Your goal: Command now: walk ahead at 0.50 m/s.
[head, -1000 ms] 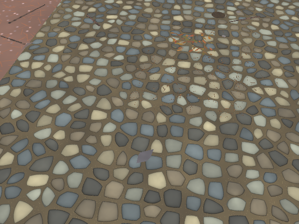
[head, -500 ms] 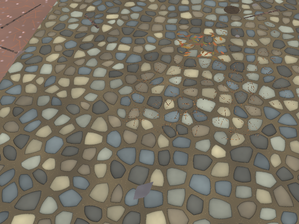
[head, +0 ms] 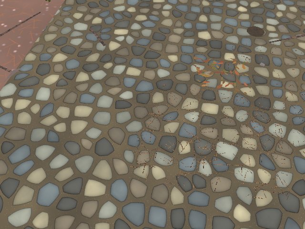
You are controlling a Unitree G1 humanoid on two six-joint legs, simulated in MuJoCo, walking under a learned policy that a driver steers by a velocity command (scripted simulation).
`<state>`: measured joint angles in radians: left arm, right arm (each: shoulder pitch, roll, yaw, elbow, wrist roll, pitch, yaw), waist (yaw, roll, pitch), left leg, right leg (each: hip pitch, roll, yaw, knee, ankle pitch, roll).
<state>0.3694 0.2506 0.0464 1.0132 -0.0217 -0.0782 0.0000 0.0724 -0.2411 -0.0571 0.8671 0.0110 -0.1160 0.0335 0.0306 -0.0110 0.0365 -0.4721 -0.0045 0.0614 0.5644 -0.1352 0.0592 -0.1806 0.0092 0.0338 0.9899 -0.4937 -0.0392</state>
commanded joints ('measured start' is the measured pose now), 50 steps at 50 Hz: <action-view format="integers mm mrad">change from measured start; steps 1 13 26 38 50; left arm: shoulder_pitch -70 -284 48 -77 -55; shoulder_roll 130 38 315 171 98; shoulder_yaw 20 22 120 69 45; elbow -103 -169 -180 -252 -282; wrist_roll -25 5 -1 2 11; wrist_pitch -55 -3 5 -4 24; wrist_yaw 0 -4 -39 8 18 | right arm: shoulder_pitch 197 246 335 -17 144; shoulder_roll -132 -143 -44 -95 -222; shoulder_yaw -30 -27 7 -22 -60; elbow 11 70 2 -118 -141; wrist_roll -4 -13 -37 -26 -25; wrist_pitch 0 4 31 7 -44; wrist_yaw -7 -41 -53 -52 -30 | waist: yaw -97 -64 42 -10 -127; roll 71 68 -236 -41 -60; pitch -166 10 -322 -44 -225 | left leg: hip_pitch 582 348 -113 -134 460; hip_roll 322 192 -6 77 135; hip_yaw -494 -77 70 -116 -226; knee -297 -470 697 198 -126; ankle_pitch -35 182 -158 94 78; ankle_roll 184 133 -80 -109 39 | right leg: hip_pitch -546 -498 509 -63 -55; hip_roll -92 -142 -290 -116 -49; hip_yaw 54 -13 567 228 310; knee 315 -261 -535 -784 -269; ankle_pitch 114 594 249 541 499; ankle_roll -35 22 -352 -219 -90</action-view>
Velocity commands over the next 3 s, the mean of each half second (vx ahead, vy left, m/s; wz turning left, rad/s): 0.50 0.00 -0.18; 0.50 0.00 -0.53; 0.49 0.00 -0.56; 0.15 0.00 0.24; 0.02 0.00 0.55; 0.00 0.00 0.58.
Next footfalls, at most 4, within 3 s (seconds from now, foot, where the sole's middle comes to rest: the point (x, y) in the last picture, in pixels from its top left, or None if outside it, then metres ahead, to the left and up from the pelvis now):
0.50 right None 0.45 -0.15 -0.76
1.00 left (170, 161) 0.77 -0.04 -0.76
1.50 right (247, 150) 0.85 -0.43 -0.76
2.02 left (210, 121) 1.02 -0.26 -0.76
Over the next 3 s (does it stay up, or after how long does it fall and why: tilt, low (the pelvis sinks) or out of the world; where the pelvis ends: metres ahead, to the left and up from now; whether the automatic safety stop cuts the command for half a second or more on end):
stays up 0.92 -0.31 0.01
